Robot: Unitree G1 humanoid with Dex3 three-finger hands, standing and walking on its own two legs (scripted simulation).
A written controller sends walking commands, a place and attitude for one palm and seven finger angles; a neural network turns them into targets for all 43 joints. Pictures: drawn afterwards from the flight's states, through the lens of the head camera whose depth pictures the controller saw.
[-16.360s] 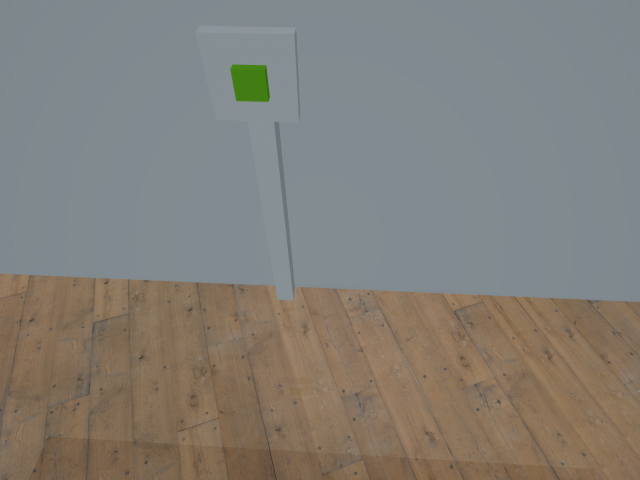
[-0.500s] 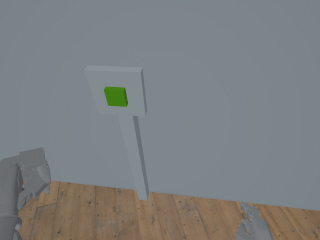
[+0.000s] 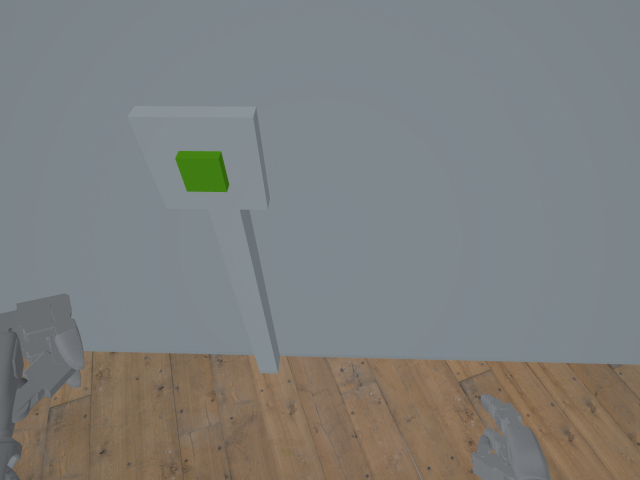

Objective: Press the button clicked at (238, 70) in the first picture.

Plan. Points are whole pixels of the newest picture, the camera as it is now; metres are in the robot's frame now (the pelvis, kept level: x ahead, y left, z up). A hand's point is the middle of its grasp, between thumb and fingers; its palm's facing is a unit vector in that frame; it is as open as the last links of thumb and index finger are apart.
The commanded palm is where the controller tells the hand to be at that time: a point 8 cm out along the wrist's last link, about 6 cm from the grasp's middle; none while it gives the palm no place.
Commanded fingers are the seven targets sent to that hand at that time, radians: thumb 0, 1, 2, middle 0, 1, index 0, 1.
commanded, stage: step back with the hand held close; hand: left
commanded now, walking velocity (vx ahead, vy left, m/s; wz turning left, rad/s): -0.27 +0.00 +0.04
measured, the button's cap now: (204, 170) +0.53 +0.23 +0.10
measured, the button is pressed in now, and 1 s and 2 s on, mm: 0 0 0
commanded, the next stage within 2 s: stop stepping back and stand still in 1.04 s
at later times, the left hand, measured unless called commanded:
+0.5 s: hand (4, 446) +0.12 +0.25 +0.16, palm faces +0.42 -0.79 -0.44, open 3.1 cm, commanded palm +0.05 +0.30 +0.17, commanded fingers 0.00 0.90 0.90 -1.30 -1.50 -1.30 -1.50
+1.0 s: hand out of the picture +0.02 +0.27 +0.17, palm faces +0.47 -0.77 -0.43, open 3.1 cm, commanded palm -0.04 +0.30 +0.17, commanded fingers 0.00 0.90 0.90 -1.30 -1.50 -1.30 -1.50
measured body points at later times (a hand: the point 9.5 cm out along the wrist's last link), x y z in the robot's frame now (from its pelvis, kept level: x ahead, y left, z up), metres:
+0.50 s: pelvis -0.07 +0.01 -0.02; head -0.05 +0.02 +0.43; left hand +0.09 +0.29 +0.18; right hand +0.11 -0.22 -0.09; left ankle +0.01 +0.10 -0.74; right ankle +0.03 -0.13 -0.74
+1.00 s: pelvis -0.16 +0.01 -0.03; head -0.14 +0.05 +0.42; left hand -0.01 +0.31 +0.20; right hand +0.03 -0.21 -0.09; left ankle +0.01 +0.10 -0.74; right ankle -0.16 -0.13 -0.69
